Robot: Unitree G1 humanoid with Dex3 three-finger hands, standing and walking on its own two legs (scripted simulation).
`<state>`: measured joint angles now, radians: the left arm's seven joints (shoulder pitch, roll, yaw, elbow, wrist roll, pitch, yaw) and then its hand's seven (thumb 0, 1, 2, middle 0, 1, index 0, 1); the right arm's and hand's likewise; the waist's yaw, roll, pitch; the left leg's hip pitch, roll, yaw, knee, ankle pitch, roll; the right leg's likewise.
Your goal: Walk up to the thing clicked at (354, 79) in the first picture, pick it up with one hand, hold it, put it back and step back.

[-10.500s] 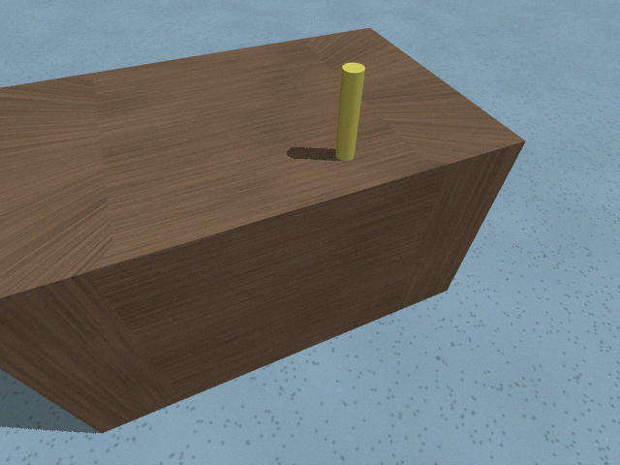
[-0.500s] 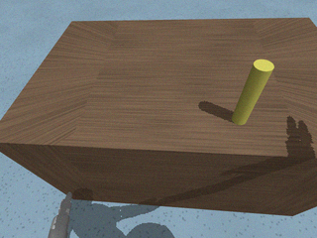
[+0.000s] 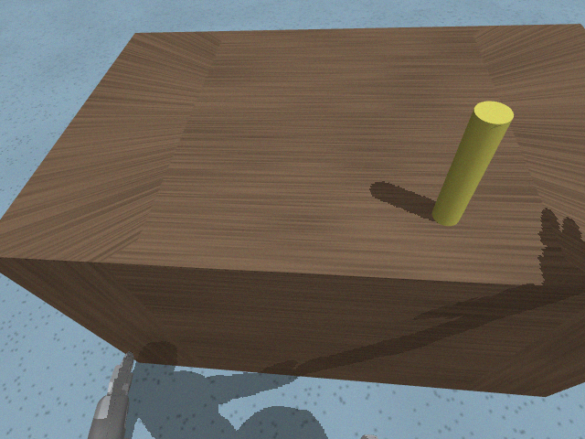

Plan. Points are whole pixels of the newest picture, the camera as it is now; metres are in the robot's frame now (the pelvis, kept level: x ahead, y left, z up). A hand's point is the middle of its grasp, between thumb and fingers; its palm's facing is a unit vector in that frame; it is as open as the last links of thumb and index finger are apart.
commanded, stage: go down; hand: right
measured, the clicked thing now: (465, 172) +0.49 -0.22 +0.07
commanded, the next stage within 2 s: approach in 0.24 s
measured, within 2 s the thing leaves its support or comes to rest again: neither
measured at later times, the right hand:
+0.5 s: hand out of the picture +0.36 -0.40 +0.12, palm faces +0.24 +0.97 +0.00, open 17.6 cm
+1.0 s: hand (499, 229) +0.43 -0.27 +0.01, palm faces +0.18 +0.98 +0.07, open 17.6 cm
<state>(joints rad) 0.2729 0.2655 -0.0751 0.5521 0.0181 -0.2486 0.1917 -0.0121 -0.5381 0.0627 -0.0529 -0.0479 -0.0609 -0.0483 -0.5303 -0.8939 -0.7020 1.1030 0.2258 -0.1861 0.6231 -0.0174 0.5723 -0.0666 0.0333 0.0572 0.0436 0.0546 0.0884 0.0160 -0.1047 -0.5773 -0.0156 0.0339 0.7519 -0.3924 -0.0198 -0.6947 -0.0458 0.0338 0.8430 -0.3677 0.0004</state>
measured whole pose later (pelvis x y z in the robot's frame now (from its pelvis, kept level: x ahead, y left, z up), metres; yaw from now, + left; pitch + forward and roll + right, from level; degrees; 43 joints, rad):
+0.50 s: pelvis +0.00 +0.00 +0.00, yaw +0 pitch +13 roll +3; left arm 0.28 0.26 -0.08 0.54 0.02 -0.24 0.19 -0.01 -0.55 0.06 -0.06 -0.04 -0.06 -0.05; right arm -0.53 -0.88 -0.69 1.09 0.23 -0.18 0.62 -0.02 0.56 -0.06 0.03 0.05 0.04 0.05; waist 0.08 0.01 -0.11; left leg -0.59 -0.01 0.04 0.77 -0.40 -0.02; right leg -0.71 -0.04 0.04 0.86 -0.37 0.00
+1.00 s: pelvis -0.01 +0.00 -0.03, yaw +2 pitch +17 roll +4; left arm 0.36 0.25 0.01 0.27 0.06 -0.17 0.09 -0.01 -0.53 0.05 -0.06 -0.05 -0.07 -0.05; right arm -0.59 -0.56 -0.58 1.03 0.16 -0.38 0.32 -0.02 0.57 -0.06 0.03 0.05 0.04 0.05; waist 0.16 0.04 -0.12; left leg -0.81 -0.03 0.01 0.96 -0.46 -0.02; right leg -0.91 -0.07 0.02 1.03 -0.43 0.00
